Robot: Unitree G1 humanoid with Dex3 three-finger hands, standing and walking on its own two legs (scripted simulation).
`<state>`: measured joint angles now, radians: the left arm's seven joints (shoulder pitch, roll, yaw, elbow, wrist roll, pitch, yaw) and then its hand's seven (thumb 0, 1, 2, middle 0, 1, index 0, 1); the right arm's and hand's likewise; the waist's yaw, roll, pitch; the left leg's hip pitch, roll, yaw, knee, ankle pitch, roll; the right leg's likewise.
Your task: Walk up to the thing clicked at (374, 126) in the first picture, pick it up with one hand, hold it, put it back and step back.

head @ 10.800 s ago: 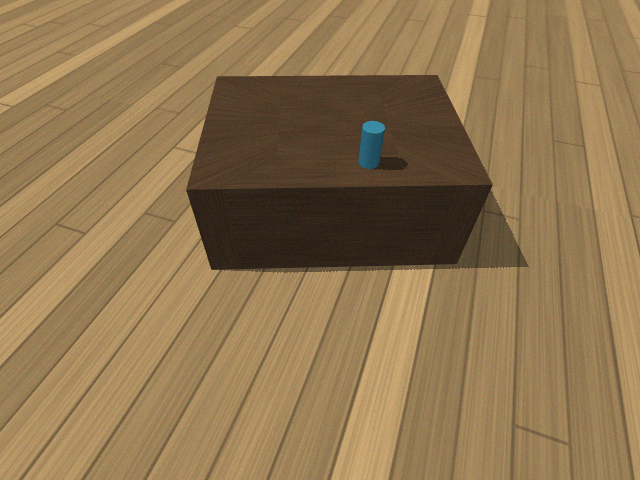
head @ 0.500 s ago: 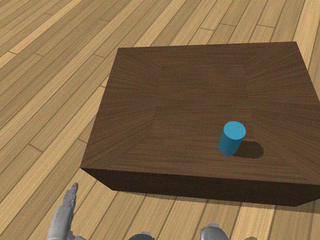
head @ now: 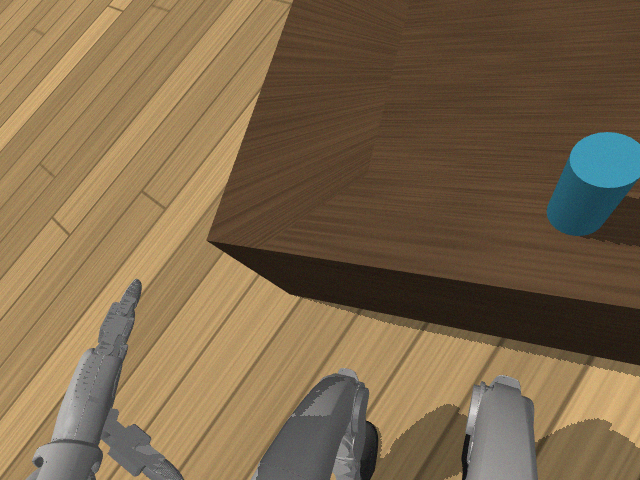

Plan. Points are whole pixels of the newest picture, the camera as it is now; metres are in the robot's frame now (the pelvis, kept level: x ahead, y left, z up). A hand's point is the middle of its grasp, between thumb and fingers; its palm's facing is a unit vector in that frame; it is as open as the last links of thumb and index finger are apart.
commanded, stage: close in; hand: right
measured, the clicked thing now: (589, 189) +0.51 -0.23 -0.11
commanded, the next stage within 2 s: rest palm in 0.52 s
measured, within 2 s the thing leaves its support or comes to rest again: neither
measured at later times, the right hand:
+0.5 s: hand (616, 223) +0.46 -0.25 -0.10, palm faces +0.25 +0.97 +0.03, open 17.8 cm
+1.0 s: hand (582, 210) +0.48 -0.22 -0.10, palm faces +0.25 +0.97 +0.02, open 17.1 cm
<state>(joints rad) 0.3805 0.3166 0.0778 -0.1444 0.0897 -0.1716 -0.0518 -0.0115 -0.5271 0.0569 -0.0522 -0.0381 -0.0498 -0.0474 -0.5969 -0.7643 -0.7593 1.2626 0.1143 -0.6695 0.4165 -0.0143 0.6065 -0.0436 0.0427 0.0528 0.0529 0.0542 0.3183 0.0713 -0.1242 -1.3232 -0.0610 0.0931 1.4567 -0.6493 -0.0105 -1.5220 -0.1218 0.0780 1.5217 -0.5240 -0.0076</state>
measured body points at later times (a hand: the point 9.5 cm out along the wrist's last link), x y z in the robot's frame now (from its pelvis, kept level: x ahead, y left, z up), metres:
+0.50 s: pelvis -0.01 +0.00 -0.04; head +0.17 -0.09 +0.36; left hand +0.17 +0.26 +0.07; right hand +0.44 -0.30 -0.10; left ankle +0.02 +0.14 -0.56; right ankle +0.07 -0.12 -0.56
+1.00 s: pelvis -0.01 +0.01 -0.05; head +0.18 -0.08 +0.35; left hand +0.17 +0.27 +0.08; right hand +0.46 -0.27 -0.10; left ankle +0.02 +0.14 -0.56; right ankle +0.07 -0.12 -0.56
